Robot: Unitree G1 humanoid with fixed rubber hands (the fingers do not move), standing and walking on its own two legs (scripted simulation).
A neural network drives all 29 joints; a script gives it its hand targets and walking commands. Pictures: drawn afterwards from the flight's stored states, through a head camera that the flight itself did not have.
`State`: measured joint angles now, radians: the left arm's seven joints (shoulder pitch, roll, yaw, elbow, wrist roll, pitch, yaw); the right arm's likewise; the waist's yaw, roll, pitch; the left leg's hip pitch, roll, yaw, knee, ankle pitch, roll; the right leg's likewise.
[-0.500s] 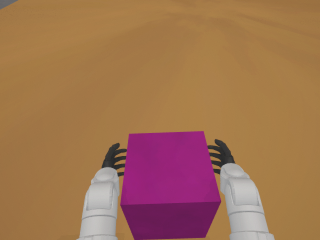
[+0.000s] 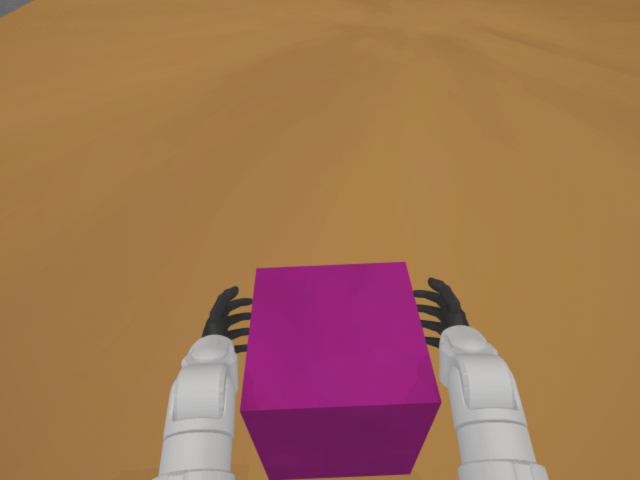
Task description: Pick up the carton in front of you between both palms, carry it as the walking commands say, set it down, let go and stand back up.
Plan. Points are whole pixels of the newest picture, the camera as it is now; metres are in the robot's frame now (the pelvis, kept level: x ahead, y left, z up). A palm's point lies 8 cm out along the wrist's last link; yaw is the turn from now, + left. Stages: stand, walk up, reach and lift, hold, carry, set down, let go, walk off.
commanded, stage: carry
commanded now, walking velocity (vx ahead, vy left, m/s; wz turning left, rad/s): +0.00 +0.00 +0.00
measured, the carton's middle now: (335, 374) +0.28 +0.00 -0.06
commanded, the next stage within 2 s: none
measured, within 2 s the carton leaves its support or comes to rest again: neither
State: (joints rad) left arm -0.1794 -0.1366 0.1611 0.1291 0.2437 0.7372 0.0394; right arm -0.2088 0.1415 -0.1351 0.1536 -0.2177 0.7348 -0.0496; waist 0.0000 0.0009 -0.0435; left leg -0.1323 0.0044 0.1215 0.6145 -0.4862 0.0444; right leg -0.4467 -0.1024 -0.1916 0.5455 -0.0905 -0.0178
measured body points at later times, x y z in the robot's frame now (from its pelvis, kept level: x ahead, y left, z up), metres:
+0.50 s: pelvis +0.00 -0.01 +0.00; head -0.01 +0.00 +0.45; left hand +0.29 +0.15 +0.03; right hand +0.30 -0.15 +0.03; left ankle -0.09 +0.08 -0.72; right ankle +0.12 -0.13 -0.72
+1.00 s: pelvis -0.01 -0.01 +0.00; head -0.02 -0.01 +0.45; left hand +0.29 +0.15 +0.03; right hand +0.29 -0.16 +0.03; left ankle -0.09 +0.08 -0.72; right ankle +0.12 -0.13 -0.72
